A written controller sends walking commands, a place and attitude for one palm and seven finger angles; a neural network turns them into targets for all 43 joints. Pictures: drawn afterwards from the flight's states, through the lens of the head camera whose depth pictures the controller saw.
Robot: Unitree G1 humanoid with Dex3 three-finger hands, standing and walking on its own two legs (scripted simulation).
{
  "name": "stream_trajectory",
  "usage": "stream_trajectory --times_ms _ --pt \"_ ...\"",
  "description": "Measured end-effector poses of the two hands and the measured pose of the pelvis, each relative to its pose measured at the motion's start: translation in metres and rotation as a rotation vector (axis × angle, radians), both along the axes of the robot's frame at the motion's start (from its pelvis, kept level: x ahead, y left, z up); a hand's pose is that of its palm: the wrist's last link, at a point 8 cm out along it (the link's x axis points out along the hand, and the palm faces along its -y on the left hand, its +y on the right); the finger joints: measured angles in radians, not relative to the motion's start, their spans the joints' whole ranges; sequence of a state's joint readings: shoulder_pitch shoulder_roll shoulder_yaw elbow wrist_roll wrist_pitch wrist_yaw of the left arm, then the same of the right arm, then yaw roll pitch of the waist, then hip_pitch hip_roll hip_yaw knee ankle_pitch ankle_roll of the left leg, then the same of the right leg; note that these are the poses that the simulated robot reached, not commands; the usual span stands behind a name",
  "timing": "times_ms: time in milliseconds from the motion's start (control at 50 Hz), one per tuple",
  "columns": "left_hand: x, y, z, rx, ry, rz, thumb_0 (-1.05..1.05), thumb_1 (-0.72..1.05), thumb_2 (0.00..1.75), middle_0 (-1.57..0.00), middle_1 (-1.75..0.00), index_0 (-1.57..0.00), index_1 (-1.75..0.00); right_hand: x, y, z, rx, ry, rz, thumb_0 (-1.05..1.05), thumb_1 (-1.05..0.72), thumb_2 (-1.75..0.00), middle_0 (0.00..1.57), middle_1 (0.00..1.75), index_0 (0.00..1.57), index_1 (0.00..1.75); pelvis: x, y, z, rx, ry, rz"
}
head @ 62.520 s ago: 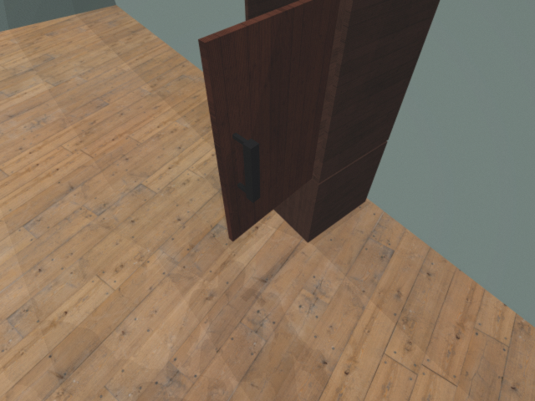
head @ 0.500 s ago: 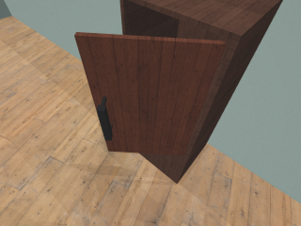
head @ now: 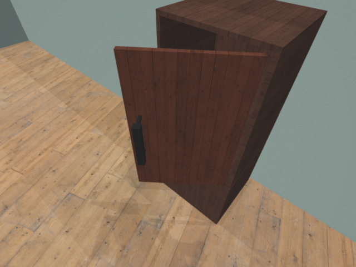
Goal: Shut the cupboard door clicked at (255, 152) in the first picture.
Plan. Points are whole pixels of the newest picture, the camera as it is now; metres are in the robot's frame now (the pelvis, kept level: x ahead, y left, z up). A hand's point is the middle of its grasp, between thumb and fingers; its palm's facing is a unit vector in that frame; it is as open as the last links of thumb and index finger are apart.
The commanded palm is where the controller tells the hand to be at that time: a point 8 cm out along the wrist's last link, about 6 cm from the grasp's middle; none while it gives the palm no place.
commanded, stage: come to a stop and stand still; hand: left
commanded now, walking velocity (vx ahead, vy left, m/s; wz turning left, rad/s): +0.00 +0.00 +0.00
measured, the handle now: (140, 140) +0.51 +0.15 -0.05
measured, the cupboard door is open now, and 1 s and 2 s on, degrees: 37 37 37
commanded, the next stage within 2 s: look again from close up in 0.50 s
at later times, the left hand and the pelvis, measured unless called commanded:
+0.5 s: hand out of the picture -0.03 +0.24 -0.17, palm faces -0.02 -0.97 -0.26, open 7.3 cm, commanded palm none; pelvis -0.03 +0.02 +0.00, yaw +1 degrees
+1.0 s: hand out of the picture -0.01 +0.23 -0.17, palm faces -0.02 -0.96 -0.27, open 7.3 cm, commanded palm none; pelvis -0.03 +0.01 +0.01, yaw +1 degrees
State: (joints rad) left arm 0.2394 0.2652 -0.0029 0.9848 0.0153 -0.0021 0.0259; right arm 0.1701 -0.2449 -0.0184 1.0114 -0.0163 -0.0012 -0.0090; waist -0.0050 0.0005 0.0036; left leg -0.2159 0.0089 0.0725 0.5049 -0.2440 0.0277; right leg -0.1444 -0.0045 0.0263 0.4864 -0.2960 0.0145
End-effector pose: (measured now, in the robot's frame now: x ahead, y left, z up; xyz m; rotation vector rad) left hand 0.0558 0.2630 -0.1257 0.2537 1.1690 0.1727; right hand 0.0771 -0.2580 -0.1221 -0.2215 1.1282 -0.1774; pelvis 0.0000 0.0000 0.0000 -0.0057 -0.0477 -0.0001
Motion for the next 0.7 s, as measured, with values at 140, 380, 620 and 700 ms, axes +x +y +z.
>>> stream_trajectory --times_ms 140,380,620,700 --pt "-0.021 0.015 -0.001 -0.002 0.032 -0.006 0.00 0.91 0.90 -0.20 -0.30 -0.20 -0.30 -0.023 0.001 0.006 -0.026 0.033 0.004 0.01 -0.91 -0.90 0.20 0.30 0.20 0.30 -0.015 0.011 0.003 -0.001 0.007 0.002" --pt "-0.070 0.023 -0.010 -0.022 0.150 0.015 0.00 0.91 0.90 -0.20 -0.30 -0.20 -0.30 -0.069 0.011 0.002 -0.026 0.146 -0.020 0.01 -0.91 -0.90 0.20 0.30 0.20 0.30 -0.029 0.022 0.004 -0.003 0.008 0.008" --pt "-0.088 0.022 -0.011 -0.029 0.184 0.031 0.00 0.91 0.90 -0.20 -0.30 -0.20 -0.30 -0.076 0.019 -0.002 -0.007 0.162 -0.028 0.01 -0.91 -0.90 0.20 0.30 0.20 0.30 -0.036 0.025 0.005 -0.003 0.006 0.014" --pt "-0.088 0.020 -0.010 -0.028 0.179 0.032 0.00 0.91 0.90 -0.20 -0.30 -0.20 -0.30 -0.072 0.019 -0.002 -0.003 0.155 -0.023 0.01 -0.91 -0.90 0.20 0.30 0.20 0.30 -0.037 0.024 0.005 -0.002 0.009 0.015"
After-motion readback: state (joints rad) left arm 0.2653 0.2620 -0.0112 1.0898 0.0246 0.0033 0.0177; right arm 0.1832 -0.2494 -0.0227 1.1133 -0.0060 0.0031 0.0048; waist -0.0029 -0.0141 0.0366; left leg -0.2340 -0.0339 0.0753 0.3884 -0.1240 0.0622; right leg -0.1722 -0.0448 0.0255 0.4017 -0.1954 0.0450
